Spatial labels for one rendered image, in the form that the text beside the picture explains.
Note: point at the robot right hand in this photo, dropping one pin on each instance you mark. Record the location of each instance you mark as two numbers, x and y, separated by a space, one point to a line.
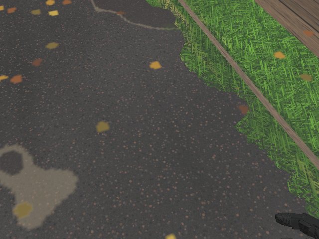
304 222

